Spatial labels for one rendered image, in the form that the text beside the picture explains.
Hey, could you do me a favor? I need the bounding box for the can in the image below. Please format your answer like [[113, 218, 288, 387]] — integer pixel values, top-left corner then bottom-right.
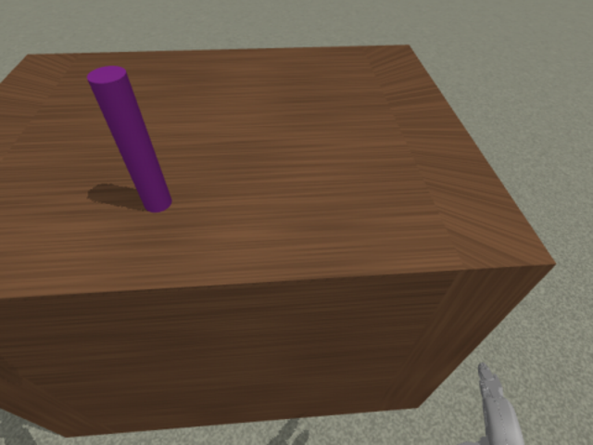
[[87, 66, 172, 212]]

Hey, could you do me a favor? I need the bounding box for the right robot hand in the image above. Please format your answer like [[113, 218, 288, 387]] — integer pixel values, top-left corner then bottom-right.
[[458, 362, 524, 445]]

